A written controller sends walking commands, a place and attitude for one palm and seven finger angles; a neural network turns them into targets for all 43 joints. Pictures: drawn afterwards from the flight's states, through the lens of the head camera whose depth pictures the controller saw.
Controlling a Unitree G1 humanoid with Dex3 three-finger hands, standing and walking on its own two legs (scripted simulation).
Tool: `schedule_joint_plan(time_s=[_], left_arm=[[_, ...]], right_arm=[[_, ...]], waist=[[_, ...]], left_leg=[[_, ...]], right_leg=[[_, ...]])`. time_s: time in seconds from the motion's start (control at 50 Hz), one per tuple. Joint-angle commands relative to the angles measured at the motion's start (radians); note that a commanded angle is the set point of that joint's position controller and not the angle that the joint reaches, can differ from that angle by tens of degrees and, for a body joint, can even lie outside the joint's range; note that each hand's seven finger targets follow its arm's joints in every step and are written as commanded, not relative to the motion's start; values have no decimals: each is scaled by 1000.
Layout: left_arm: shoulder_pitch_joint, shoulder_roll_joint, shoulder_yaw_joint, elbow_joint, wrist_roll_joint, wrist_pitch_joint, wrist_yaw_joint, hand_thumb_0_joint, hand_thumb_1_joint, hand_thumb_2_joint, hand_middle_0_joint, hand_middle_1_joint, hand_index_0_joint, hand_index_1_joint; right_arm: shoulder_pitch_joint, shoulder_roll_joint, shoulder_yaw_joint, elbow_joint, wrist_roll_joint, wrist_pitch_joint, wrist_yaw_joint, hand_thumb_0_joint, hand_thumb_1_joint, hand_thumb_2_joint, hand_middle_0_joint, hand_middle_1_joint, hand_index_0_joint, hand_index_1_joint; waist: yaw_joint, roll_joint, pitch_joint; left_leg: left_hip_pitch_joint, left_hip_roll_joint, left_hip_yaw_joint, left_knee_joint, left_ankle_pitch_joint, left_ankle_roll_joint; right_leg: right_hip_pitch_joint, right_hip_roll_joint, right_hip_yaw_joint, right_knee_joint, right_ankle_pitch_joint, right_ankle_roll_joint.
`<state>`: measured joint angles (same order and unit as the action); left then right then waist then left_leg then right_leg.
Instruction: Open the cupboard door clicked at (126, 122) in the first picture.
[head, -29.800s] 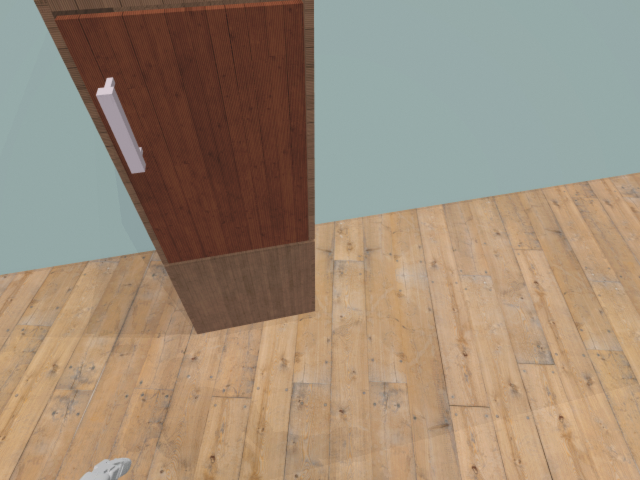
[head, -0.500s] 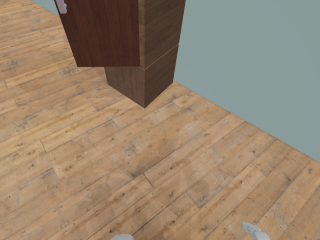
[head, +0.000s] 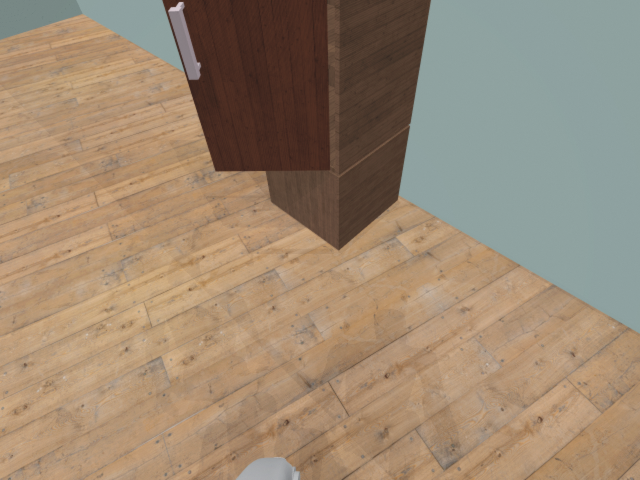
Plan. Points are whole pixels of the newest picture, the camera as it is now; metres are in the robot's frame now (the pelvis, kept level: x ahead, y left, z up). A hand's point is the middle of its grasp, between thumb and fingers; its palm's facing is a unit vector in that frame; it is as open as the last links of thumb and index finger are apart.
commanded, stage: take the last steps up to it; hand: left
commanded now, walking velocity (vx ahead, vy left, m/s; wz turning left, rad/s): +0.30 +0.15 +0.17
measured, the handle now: (187, 41) +1.01 +0.38 +0.08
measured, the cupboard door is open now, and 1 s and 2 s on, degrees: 43 43 43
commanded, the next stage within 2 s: come to a stop and stand still in 1.06 s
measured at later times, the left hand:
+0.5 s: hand (132, 444) +0.19 +0.31 -0.17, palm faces +0.12 -0.98 -0.19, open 7.3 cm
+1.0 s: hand (193, 309) +0.42 +0.28 -0.17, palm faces +0.07 -0.98 -0.18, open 7.1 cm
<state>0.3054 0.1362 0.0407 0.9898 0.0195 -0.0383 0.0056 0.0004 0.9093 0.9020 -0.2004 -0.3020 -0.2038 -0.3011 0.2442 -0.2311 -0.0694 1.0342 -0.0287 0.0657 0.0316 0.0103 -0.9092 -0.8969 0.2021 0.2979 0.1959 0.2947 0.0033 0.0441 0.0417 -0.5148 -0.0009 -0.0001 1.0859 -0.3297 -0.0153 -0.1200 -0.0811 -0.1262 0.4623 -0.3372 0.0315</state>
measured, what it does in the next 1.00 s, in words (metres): walks ahead: left foot, then right foot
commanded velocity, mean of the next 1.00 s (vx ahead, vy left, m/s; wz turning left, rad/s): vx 0.28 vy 0.05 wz -0.03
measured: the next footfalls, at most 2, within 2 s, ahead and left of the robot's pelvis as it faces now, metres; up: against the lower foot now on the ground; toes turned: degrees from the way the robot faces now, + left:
left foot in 0.26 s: +0.21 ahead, +0.20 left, +0.00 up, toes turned +12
right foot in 0.86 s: +0.38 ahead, +0.00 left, +0.00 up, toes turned -8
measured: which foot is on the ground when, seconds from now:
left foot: up 0.00-0.24, down 0.26-0.86, up 0.88-1.00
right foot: down 0.00-0.26, up 0.28-0.84, down 0.86-1.00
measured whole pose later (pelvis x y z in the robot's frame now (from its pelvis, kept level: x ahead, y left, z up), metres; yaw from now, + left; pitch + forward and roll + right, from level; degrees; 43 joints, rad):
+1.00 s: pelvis +0.33 +0.11 +0.00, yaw +0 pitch +0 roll -1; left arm 0.17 0.14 0.07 0.99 0.00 -0.08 0.03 -0.03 0.95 0.90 -0.20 -0.30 -0.21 -0.30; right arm 0.37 -0.13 -0.03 1.15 -0.02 -0.01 -0.01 0.01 -0.91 -0.90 0.20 0.30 0.20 0.29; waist -0.03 0.02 0.09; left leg -0.39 0.06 0.07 1.07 -0.44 -0.01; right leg -0.23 -0.02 -0.15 0.50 -0.26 -0.02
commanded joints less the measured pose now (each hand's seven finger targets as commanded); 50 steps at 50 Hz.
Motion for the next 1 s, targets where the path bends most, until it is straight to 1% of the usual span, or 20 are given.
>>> schedule_joint_plan(time_s=[0.0,0.14,0.18,0.2,0.22,0.24,0.26,0.3,0.34,0.4,0.52,0.72,0.76,0.8,0.82,0.84,0.86,0.9,0.94,0.98], left_arm=[[74,172,37,-5,1,-42,13,0,900,900,-200,-300,-200,-300],[153,200,40,72,15,-36,14,0,900,900,-200,-300,-200,-300],[116,217,45,74,17,-33,13,0,900,900,-200,-300,-200,-300],[86,226,47,64,12,-30,12,0,900,900,-200,-300,-200,-300],[87,201,41,53,7,-28,4,0,900,900,-200,-300,-200,-300],[128,132,34,30,-9,-19,-8,0,900,900,-200,-300,-200,-300],[62,106,21,-6,-9,-12,-1,0,900,900,-200,-300,-200,-300],[-48,92,17,-29,-10,-12,3,0,900,900,-200,-300,-200,-300],[-20,84,24,12,3,2,-8,0,900,900,-200,-300,-200,-300],[53,62,23,38,8,22,-15,0,900,900,-200,-300,-200,-300],[-68,72,31,-23,8,33,-21,0,900,900,-200,-300,-200,-300],[-270,65,10,-99,5,12,-24,0,900,900,-200,-300,-200,-300],[-237,70,11,-91,5,7,-24,0,900,900,-200,-300,-200,-300],[-54,102,26,-29,6,-7,-20,0,900,900,-200,-300,-200,-300],[100,171,46,18,9,-21,-11,0,900,900,-200,-300,-200,-300],[220,258,67,56,1,-24,-2,0,900,900,-200,-300,-200,-300],[213,265,65,59,-11,-24,7,0,900,900,-200,-300,-200,-300],[65,177,45,27,-10,-20,19,0,900,900,-200,-300,-200,-300],[5,114,25,23,-6,-31,18,0,900,900,-200,-300,-200,-300],[2,97,26,26,4,-39,18,0,900,900,-200,-300,-200,-300]], right_arm=[[-120,-34,-8,-107,8,-46,12,0,-900,-900,200,300,200,300],[-224,15,22,-135,16,-67,29,0,-900,-900,200,300,200,300],[-144,1,18,-116,14,-82,23,0,-900,-900,200,300,200,300],[-7,-27,11,-76,7,-89,13,0,-900,-900,200,300,200,300],[158,-101,-8,-26,1,-94,1,0,-900,-900,200,300,200,300],[293,-234,-43,1,-10,-106,-18,0,-900,-900,200,300,200,300],[347,-268,-52,19,2,-98,-40,0,-900,-900,200,300,200,300],[191,-209,-36,-16,3,-106,-48,0,-900,-900,200,300,200,300],[67,-102,-5,-48,2,-119,-51,0,-900,-900,200,300,200,300],[56,-57,9,-34,4,-140,-51,0,-900,-900,200,300,200,300],[106,-45,5,-18,5,-150,-50,0,-900,-900,200,300,200,300],[267,-38,21,67,-8,-140,-54,0,-900,-900,200,300,200,300],[269,-42,23,79,-9,-135,-56,0,-900,-900,200,300,200,300],[239,-41,26,81,4,-135,-55,0,-900,-900,200,300,200,300],[212,-20,27,59,18,-141,-51,0,-900,-900,200,300,200,300],[208,8,29,31,27,-145,-48,0,-900,-900,200,300,200,300],[148,-24,24,23,27,-135,-48,0,-900,-900,200,300,200,300],[59,16,19,5,20,-120,-44,0,-900,-900,200,300,200,300],[95,59,26,18,12,-102,-39,0,-900,-900,200,300,200,300],[122,89,24,31,11,-94,-31,0,-900,-900,200,300,200,300]], waist=[[23,-203,61],[59,-254,67],[15,-288,35],[-55,-251,-16],[-121,-102,-127],[-156,215,-262],[-167,267,-315],[-111,100,-150],[-40,76,-14],[15,65,3],[13,-44,45],[-58,0,67],[-42,17,50],[46,-19,-42],[104,-120,-140],[122,-287,-205],[130,-197,-179],[73,-131,-7],[8,-157,14],[-11,-161,-13]], left_leg=[[-207,73,1,13,106,-36],[-64,46,124,-365,78,-9],[116,10,156,-472,37,17],[307,-25,183,-549,92,30],[538,8,158,-569,112,46],[761,285,-242,-608,162,139],[764,380,-417,-763,172,196],[536,390,-348,-814,92,216],[318,334,-200,-861,69,178],[246,282,-72,-916,130,160],[340,295,-49,-982,163,195],[520,291,32,-855,492,178],[510,274,56,-785,539,160],[405,209,111,-557,630,107],[194,138,161,-348,507,62],[-61,1,204,-52,-142,8],[-103,31,67,114,-274,16],[-122,99,1,108,-141,15],[-37,119,14,-4,-75,-3],[57,106,52,-159,-56,-16]], right_leg=[[105,-262,127,-269,306,-99],[133,-266,2,-184,510,-89],[76,-266,-18,-86,605,-78],[2,-239,-64,47,644,-59],[-88,-198,-92,268,530,-37],[-355,-30,-114,578,-62,10],[-457,22,23,788,-289,-31],[-532,-50,100,945,-159,-49],[-483,-94,120,888,-30,-41],[-424,-77,109,792,49,-30],[-512,-73,129,582,175,-16],[-430,-11,33,219,99,-54],[-327,22,4,147,73,-68],[-15,47,2,33,185,-97],[271,-92,182,37,314,-162],[472,-348,512,-56,529,-295],[380,-401,534,-118,526,-342],[141,-317,383,-174,464,-274],[12,-254,225,-209,507,-215],[-31,-212,146,-209,511,-197]])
